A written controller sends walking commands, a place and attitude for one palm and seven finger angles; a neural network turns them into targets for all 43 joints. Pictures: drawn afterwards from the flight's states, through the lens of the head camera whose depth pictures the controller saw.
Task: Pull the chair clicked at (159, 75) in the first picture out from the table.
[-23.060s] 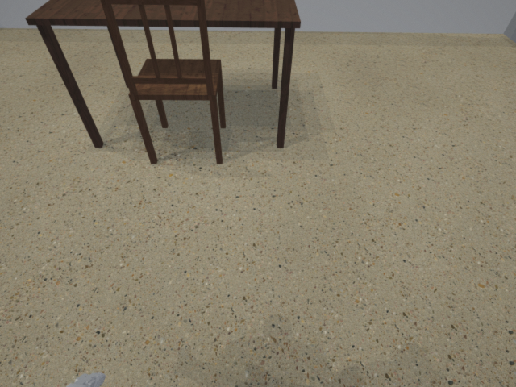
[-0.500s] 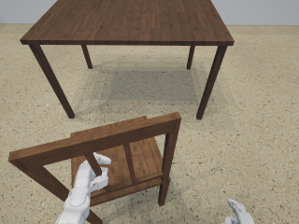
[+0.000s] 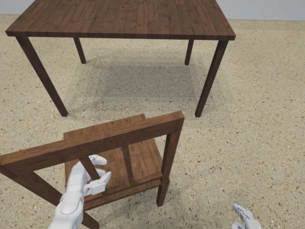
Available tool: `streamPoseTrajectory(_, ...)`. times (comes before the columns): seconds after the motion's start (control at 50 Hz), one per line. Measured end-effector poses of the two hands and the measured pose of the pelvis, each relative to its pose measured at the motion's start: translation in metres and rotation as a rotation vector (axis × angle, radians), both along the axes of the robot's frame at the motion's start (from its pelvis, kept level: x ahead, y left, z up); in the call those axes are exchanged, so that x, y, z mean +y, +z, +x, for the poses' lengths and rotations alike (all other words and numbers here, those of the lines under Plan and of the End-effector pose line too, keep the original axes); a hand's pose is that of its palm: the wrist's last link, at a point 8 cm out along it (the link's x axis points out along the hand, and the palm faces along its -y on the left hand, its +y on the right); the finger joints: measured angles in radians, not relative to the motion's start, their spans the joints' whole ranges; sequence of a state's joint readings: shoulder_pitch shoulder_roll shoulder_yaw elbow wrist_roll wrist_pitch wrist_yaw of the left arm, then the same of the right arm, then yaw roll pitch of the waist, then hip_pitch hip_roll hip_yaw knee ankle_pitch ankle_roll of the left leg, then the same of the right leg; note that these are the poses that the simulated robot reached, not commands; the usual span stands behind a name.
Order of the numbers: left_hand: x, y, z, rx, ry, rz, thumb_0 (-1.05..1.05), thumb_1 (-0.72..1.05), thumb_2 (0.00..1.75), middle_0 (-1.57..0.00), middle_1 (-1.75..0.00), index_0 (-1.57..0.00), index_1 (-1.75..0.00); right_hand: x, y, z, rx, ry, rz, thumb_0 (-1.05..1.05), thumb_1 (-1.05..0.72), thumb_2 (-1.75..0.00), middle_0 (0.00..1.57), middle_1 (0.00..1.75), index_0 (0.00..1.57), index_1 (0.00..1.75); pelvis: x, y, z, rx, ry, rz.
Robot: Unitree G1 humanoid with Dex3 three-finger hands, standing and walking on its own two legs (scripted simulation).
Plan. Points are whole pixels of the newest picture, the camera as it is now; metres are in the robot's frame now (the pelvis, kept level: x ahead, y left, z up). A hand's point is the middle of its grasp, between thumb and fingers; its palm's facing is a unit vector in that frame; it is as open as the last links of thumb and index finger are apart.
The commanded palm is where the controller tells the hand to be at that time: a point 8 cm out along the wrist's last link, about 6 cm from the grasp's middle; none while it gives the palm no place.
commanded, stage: open the thumb and straighten the fingers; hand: left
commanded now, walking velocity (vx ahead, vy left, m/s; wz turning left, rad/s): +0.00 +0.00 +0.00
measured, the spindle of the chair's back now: (95, 177) +0.28 +0.17 -0.07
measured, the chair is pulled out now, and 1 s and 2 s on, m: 0.61 0.61 0.61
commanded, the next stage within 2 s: draw the fingers out of the gap in 0.54 s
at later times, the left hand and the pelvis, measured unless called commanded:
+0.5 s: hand (95, 184) +0.25 +0.16 -0.06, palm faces +0.08 -0.98 -0.17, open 16.8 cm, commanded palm +0.23 +0.21 -0.03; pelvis +0.02 +0.00 -0.03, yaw +2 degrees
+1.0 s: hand (91, 208) +0.19 +0.16 -0.06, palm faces +0.08 -0.98 -0.18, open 17.5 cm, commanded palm +0.16 +0.21 -0.04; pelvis +0.01 +0.00 -0.04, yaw +2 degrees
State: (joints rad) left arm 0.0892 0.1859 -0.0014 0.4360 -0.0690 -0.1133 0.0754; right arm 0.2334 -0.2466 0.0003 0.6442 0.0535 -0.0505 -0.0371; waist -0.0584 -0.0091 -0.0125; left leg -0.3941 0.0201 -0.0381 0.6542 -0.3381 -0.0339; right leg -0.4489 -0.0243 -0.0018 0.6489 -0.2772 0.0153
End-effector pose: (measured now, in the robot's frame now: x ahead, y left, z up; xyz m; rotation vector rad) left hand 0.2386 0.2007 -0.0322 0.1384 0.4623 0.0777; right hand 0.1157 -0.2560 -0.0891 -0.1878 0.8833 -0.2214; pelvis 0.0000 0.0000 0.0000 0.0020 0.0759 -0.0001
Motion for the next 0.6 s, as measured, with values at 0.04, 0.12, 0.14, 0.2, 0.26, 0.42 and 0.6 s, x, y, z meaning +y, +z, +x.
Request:
streamPoseTrajectory(0.04,0.000,0.000,0.002,0.000,-0.005,0.004,0.01,0.31,0.62,-0.37,-1.33,-0.50,-1.45,-0.001,-0.003,0.002,-0.010,0.005,-0.007,0.01,-0.90,-0.90,0.20,0.30,0.20,0.30,0.002,-0.004,0.001,0.019,0.000,-0.001)
streamPoseTrajectory(0.12,0.004,-0.004,0.004,0.024,0.011,0.010,0.01,-0.03,0.45,-0.39,-1.31,-0.48,-1.39,0.000,-0.010,0.011,-0.025,0.017,-0.012,0.01,-0.90,-0.90,0.20,0.30,0.20,0.30,0.004,-0.011,0.003,0.049,0.002,-0.002)
streamPoseTrajectory(0.14,0.005,-0.005,0.004,0.030,0.016,0.012,0.01,-0.11,0.41,-0.39,-1.29,-0.46,-1.36,0.001,-0.011,0.013,-0.030,0.020,-0.011,0.01,-0.90,-0.90,0.20,0.30,0.20,0.30,0.005,-0.012,0.004,0.056,0.002,-0.002)
streamPoseTrajectory(0.2,0.008,-0.004,0.003,0.036,0.027,0.014,0.00,-0.28,0.33,-0.38,-1.19,-0.42,-1.23,0.006,-0.015,0.023,-0.053,0.031,-0.006,0.01,-0.90,-0.90,0.20,0.30,0.20,0.30,0.006,-0.016,0.007,0.070,0.005,-0.003)
streamPoseTrajectory(0.26,0.009,-0.003,0.000,0.035,0.029,0.013,0.00,-0.39,0.28,-0.34,-1.04,-0.36,-1.07,0.012,-0.017,0.033,-0.077,0.047,0.002,0.01,-0.90,-0.90,0.20,0.30,0.20,0.30,0.007,-0.019,0.010,0.079,0.010,-0.005)
streamPoseTrajectory(0.42,0.009,-0.006,-0.008,0.054,0.035,0.016,-0.01,-0.51,0.22,-0.18,-0.53,-0.18,-0.54,0.024,-0.019,0.056,-0.125,0.097,0.010,0.01,-0.90,-0.90,0.20,0.30,0.20,0.30,0.005,-0.027,0.015,0.094,0.024,-0.009)
streamPoseTrajectory(0.6,0.012,-0.005,-0.011,0.046,0.034,0.018,-0.01,-0.53,0.21,-0.04,-0.12,-0.04,-0.12,0.021,-0.017,0.063,-0.143,0.111,-0.012,0.01,-0.90,-0.90,0.21,0.30,0.20,0.30,0.003,-0.031,0.016,0.100,0.037,-0.017)
